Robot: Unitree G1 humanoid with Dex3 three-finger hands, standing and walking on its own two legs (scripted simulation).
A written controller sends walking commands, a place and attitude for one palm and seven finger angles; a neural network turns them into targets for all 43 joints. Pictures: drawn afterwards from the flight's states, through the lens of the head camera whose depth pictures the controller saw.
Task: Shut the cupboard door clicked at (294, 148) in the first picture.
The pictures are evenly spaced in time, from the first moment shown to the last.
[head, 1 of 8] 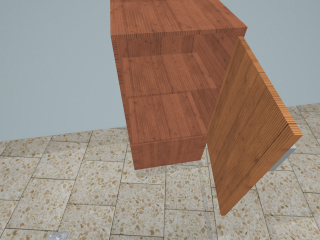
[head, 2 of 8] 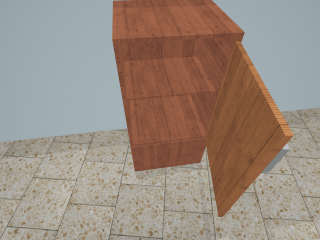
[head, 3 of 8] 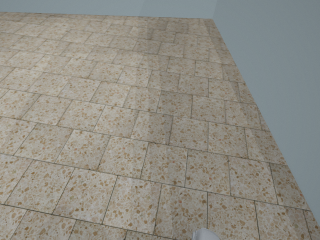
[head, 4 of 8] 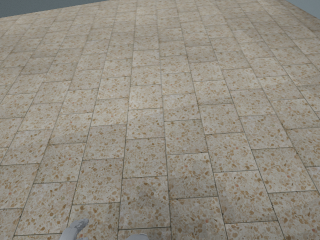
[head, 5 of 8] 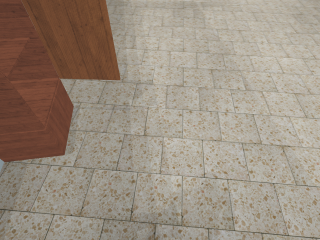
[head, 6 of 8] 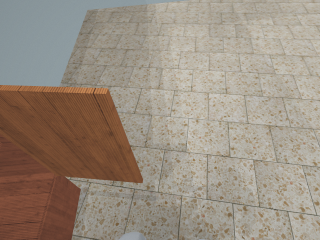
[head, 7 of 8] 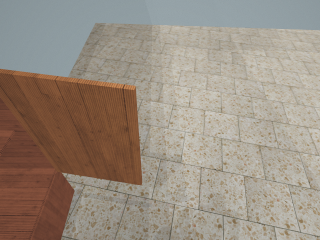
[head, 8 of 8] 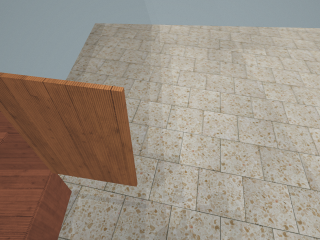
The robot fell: no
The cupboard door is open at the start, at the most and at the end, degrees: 80 80 80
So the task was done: no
